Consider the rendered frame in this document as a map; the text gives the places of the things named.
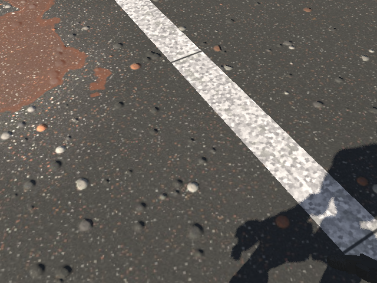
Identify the robot right hand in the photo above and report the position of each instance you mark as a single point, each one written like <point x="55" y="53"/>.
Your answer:
<point x="363" y="266"/>

